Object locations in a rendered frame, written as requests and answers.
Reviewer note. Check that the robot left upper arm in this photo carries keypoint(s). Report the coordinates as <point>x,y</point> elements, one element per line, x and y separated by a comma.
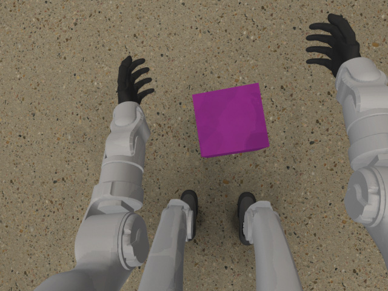
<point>108,248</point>

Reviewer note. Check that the robot right upper arm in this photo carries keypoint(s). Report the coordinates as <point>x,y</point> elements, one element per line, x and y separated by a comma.
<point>366,202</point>

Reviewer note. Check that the right robot forearm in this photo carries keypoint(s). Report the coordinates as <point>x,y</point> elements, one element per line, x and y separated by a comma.
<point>363,93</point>

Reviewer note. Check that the carton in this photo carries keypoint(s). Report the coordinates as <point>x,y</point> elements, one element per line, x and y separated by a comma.
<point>230,121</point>

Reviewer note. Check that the robot foot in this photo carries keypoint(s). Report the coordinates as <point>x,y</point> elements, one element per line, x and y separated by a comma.
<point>190,197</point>
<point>245,200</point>

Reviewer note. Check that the robot right hand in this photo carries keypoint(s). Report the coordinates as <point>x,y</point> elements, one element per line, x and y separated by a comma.
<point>342,40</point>

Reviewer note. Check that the robot left hand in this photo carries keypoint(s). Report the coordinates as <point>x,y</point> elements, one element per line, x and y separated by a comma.
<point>127,88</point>

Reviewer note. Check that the robot right foot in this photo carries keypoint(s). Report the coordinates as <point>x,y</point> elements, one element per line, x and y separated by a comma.
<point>245,200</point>

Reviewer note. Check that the robot left foot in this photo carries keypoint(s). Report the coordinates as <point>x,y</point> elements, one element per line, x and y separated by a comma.
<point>190,197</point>

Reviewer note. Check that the left robot forearm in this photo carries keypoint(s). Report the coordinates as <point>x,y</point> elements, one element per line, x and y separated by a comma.
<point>119,189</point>

